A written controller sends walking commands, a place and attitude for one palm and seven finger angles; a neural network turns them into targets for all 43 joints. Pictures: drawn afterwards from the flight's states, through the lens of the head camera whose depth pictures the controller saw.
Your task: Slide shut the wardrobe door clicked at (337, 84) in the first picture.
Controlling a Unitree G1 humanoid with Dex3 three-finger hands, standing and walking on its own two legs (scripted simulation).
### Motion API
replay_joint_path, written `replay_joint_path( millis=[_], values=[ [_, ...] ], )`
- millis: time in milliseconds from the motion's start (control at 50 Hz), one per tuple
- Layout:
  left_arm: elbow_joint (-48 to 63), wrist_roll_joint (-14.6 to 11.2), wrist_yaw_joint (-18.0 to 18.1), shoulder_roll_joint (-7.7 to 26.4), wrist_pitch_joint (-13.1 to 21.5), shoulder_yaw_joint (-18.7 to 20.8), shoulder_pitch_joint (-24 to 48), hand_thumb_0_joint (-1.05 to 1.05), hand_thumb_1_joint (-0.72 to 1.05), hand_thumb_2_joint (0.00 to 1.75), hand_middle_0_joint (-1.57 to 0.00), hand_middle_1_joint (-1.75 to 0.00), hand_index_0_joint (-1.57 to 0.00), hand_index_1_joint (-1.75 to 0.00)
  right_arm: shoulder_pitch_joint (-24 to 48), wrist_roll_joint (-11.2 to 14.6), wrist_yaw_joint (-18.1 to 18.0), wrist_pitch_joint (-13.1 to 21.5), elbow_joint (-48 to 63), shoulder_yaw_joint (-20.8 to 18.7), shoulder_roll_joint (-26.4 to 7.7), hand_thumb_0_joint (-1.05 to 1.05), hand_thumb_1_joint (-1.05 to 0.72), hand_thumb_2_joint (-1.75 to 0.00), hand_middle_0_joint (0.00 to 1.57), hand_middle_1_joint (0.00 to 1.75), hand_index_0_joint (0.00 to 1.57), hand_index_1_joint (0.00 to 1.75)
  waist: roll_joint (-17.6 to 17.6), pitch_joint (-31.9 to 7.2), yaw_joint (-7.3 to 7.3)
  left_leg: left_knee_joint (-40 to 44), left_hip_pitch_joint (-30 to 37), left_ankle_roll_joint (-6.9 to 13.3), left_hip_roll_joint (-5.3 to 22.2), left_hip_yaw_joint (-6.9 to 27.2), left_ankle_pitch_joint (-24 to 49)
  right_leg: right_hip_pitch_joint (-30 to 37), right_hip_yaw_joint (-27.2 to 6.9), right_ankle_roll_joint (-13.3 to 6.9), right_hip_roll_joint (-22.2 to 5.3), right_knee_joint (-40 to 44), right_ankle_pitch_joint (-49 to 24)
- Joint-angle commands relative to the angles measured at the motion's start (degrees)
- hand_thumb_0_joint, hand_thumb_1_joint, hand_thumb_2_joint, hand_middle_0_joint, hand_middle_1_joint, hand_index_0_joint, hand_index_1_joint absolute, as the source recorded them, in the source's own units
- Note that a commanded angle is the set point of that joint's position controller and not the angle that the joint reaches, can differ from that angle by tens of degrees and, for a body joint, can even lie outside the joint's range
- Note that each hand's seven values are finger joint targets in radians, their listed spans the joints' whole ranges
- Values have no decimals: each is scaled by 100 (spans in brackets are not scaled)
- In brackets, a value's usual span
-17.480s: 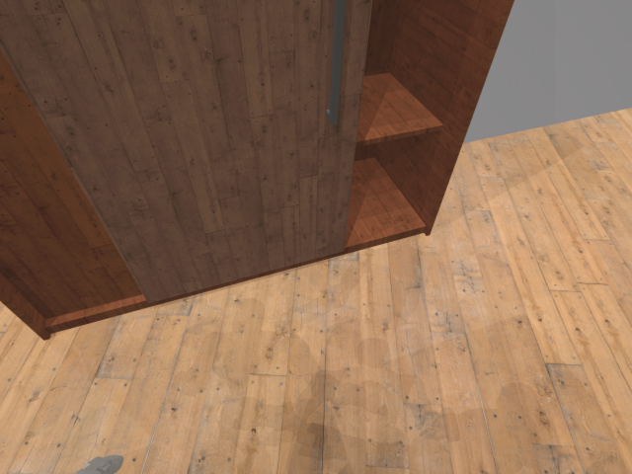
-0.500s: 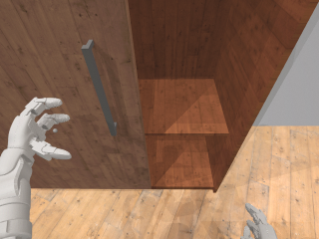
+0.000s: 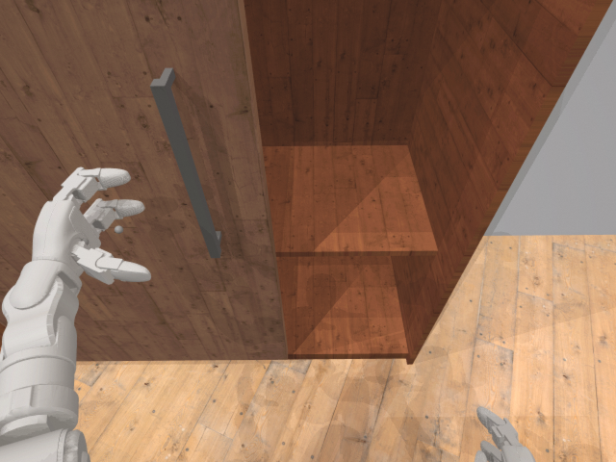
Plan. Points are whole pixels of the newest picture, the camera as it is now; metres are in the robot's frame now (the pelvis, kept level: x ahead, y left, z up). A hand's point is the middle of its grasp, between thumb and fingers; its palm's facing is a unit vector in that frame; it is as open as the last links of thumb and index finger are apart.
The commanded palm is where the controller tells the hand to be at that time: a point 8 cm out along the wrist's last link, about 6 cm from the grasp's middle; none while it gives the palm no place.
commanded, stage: move the hooked fingers beside the handle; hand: left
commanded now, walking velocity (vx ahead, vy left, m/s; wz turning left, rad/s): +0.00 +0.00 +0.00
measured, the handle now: (196, 180) +0.50 +0.20 +0.09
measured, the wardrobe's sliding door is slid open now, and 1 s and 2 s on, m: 0.39 0.39 0.39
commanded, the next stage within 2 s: feel for the door with the fingertips in 1.44 s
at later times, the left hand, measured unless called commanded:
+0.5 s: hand (143, 198) +0.42 +0.25 +0.12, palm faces +0.08 -1.00 -0.03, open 14.0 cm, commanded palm +0.40 +0.30 +0.12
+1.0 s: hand (147, 194) +0.43 +0.25 +0.11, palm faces +0.08 -1.00 -0.02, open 13.9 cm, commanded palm +0.40 +0.29 +0.11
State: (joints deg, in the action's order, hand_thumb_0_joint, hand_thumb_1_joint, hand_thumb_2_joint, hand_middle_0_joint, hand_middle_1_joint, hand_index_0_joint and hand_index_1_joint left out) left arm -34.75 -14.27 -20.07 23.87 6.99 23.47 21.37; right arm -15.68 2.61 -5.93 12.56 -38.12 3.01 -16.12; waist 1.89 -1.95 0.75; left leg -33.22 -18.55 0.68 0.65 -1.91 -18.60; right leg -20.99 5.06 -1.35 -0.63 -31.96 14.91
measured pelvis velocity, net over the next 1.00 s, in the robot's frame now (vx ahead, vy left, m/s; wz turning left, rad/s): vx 0.00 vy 0.01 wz -0.02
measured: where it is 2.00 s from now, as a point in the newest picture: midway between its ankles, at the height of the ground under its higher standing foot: outside the picture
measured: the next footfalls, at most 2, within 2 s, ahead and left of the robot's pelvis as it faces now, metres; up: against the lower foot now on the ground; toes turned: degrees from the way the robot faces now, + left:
none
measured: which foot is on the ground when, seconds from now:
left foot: down 0.00-1.00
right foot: down 0.00-1.00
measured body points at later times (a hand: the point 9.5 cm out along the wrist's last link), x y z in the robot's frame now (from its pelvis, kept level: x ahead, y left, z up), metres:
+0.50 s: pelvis +0.00 +0.00 +0.00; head +0.05 +0.00 +0.44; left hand +0.41 +0.30 +0.12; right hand +0.07 -0.27 -0.11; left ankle -0.02 +0.11 -0.73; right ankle +0.02 -0.10 -0.73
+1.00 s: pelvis +0.00 +0.01 -0.01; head +0.05 +0.01 +0.44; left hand +0.42 +0.30 +0.12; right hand +0.06 -0.26 -0.12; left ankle -0.02 +0.11 -0.73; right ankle +0.02 -0.10 -0.73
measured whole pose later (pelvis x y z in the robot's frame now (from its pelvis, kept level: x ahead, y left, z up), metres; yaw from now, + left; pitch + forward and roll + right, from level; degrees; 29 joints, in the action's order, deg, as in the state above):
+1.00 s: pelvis +0.00 +0.01 -0.01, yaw -1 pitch +9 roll -1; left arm -53.9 -10.4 -18.4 27.9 14.2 24.3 35.9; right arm -20.8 2.1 -3.7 4.2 -37.8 2.0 -16.3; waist 1.4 -3.5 4.2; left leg -36.5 -25.3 1.3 1.1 -2.9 -20.2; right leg -27.6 3.9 -0.8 -0.2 -33.8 15.2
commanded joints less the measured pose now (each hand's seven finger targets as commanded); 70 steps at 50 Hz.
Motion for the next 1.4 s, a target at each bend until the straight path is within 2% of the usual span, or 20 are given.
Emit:
replay_joint_path(
  millis=[0, 40, 120, 160, 200, 240, 320, 360, 460, 600, 720, 800, 840, 860, 920, 1000, 1120, 1200, 1300, 1380],
  values=[
    [789, -29, 38, 1629, 500, 191, 2676, 0, -50, 30, -30, -120, -30, -120, -10, 11, -37, 171, 620, -269, -801, 0, -90, -90, 20, 30, 20, 30, 157, -1271, 202, 392, 136, 93, -30, 250, 1133, 605, -387, 11, 30, 333, -1091],
    [465, 26, 40, 1665, 503, 183, 2806, 0, -50, 30, -30, -120, -30, -120, -57, 22, -29, 132, 621, -276, -808, 0, -90, -90, 20, 30, 20, 30, 117, -1254, 215, 410, 70, 88, -35, 277, 1017, 538, -372, 5, 30, 314, -973],
    [504, 114, 89, 1700, 614, 166, 2939, 0, -50, 30, -30, -120, -30, -120, -182, 2, 32, 72, 679, -317, -804, 0, -90, -90, 20, 30, 20, 30, 387, -1814, 126, 322, 250, 65, -37, 284, 1482, 715, -366, -31, 30, 180, -1382],
    [493, 95, 140, 1732, 675, 249, 2890, 0, -50, 30, -30, -120, -30, -120, -234, -6, 55, 36, 692, -333, -802, 0, -90, -90, 20, 30, 20, 30, 244, -1970, 112, 291, 281, 69, -27, 259, 1649, 811, -366, -16, 44, 143, -1587],
    [210, 66, 197, 1946, 705, 497, 2777, 0, -50, 30, -30, -120, -30, -120, -322, -26, 66, -31, 641, -344, -846, 0, -90, -90, 20, 30, 20, 30, -168, -1828, 99, 283, 64, 90, 5, 253, 1680, 897, -364, 4, 62, 146, -1684],
    [29, 78, 201, 1921, 722, 484, 2902, 0, -50, 30, -30, -120, -30, -120, -338, -14, 82, -78, 641, -341, -857, 0, -90, -90, 20, 30, 20, 30, -214, -1615, 143, 322, -103, 98, -2, 229, 1496, 806, -381, 18, 53, 153, -1589],
    [-162, 261, 211, 2192, 793, 527, 3210, 0, -50, 30, -30, -120, -30, -120, -438, -23, 101, -198, 633, -344, -871, 0, -90, -90, 20, 30, 20, 30, 197, -1589, 171, 295, -216, 103, -24, 176, 1420, 738, -434, 6, 35, 125, -1531],
    [-65, 294, 162, 1916, 880, 199, 3542, 0, -50, 30, -30, -120, -30, -120, -468, -14, 101, -220, 644, -354, -837, 0, -90, -90, 20, 30, 20, 30, 455, -1692, 278, 248, -33, 102, -19, 167, 1446, 571, -429, -6, 54, 119, -1504],
    [-223, 161, 107, 1904, 1066, 262, 3817, 0, -50, 30, -30, -120, -30, -120, -648, -33, 86, -267, 520, -413, -880, 0, -90, -90, 20, 30, 20, 30, 224, -2100, 342, 150, 193, 97, 11, 227, 1652, 593, -415, -1, 107, 95, -1648],
    [-1102, 391, 202, 1996, 917, 181, 4085, 0, -50, 30, -30, -120, -30, -120, -795, -46, 140, -466, 417, -392, -935, 0, -90, -90, 20, 30, 20, 30, 194, -1547, 427, 129, -218, 103, 4, 226, 1520, 228, -371, -8, 72, 59, -1534],
    [-574, 347, 277, 2339, 1240, 595, 3754, 0, -50, 30, -30, -120, -30, -120, -851, -92, 196, -569, 620, -436, -899, 0, -90, -90, 20, 30, 20, 30, 256, -2578, 222, 7, 16, 95, 12, 169, 2149, 855, -462, 6, 97, -115, -2180],
    [-719, 317, 227, 2154, 1207, 457, 3773, 0, -50, 30, -30, -120, -30, -120, -806, -64, 196, -624, 609, -434, -907, 0, -90, -90, 20, 30, 20, 30, 121, -2063, 325, 63, -88, 111, 55, 187, 1941, 583, -405, 0, 117, -37, -1954],
    [-771, 335, 182, 2078, 1144, 352, 3784, 0, -50, 30, -30, -120, -30, -120, -779, -39, 182, -649, 611, -420, -905, 0, -90, -90, 20, 30, 20, 30, 289, -1880, 354, 101, -116, 105, 32, 183, 1786, 450, -394, -6, 113, -4, -1815],
    [-705, 323, 150, 1935, 1120, 224, 3842, 0, -50, 30, -30, -120, -30, -120, -754, -36, 182, -644, 627, -417, -887, 0, -90, -90, 20, 30, 20, 30, 459, -1876, 384, 98, -47, 102, 26, 166, 1709, 361, -401, -8, 108, 16, -1730],
    [-568, 304, 133, 1896, 1115, 157, 3917, 0, -50, 30, -30, -120, -30, -120, -770, -42, 172, -663, 624, -421, -892, 0, -90, -90, 20, 30, 20, 30, 365, -1988, 415, 87, 33, 104, 35, 222, 1760, 364, -384, -19, 119, 17, -1704],
    [-245, 207, 198, 1897, 1163, 284, 3685, 0, -50, 30, -30, -120, -30, -120, -745, -58, 178, -643, 657, -444, -874, 0, -90, -90, 20, 30, 20, 30, 347, -2303, 304, 50, 253, 72, 64, 266, 2127, 522, -374, -31, 131, -19, -1887],
    [-714, 305, 325, 1753, 986, 145, 3746, 0, -50, 30, -30, -120, -30, -120, -689, -31, 187, -686, 608, -407, -882, 0, -90, -90, 20, 30, 20, 30, 152, -1628, 395, 153, -101, 79, 40, 259, 1566, 247, -333, -18, 105, 50, -1507],
    [-408, 394, 398, 1754, 1092, 62, 3976, 0, -50, 30, -30, -120, -30, -120, -681, -58, 189, -689, 642, -400, -849, 0, -90, -90, 20, 30, 20, 30, 488, -1911, 383, 80, 127, 61, 40, 262, 1746, 233, -375, -41, 97, -2, -1567],
    [-102, 290, 437, 1895, 1223, 289, 3722, 0, -50, 30, -30, -120, -30, -120, -668, -78, 192, -664, 688, -412, -845, 0, -90, -90, 20, 30, 20, 30, 388, -2407, 250, 63, 358, 18, 61, 307, 2231, 585, -382, -40, 124, -59, -1891],
    [-641, 264, 374, 1891, 991, 374, 3310, 0, -50, 30, -30, -120, -30, -120, -636, -29, 186, -696, 675, -389, -862, 0, -90, -90, 20, 30, 20, 30, -75, -1780, 281, 160, -150, 80, 41, 187, 1783, 625, -369, -6, 102, 24, -1900]
  ],
)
